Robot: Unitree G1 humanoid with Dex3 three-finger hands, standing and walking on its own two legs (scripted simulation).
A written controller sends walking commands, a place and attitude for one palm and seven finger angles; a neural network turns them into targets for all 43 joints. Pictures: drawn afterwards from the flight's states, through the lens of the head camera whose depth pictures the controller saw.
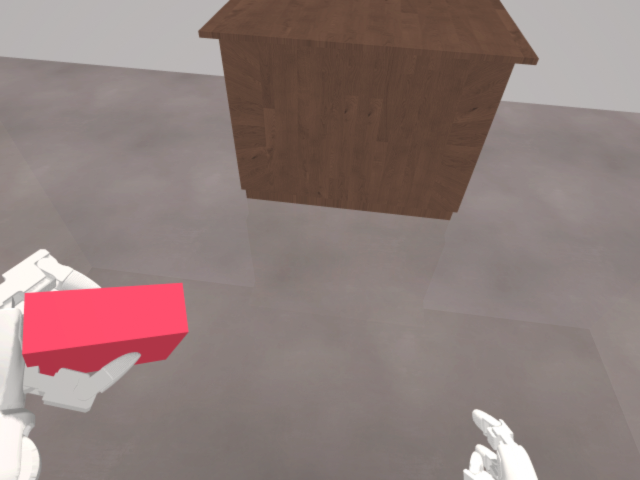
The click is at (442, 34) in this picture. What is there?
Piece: table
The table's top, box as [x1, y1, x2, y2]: [198, 0, 538, 64]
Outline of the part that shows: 198,31 199,37 527,64 535,64 538,59 499,0 229,0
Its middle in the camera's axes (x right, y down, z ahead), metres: +0.18 -0.88 +1.50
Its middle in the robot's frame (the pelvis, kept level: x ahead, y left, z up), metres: +1.72 -0.08 +0.01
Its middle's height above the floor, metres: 0.79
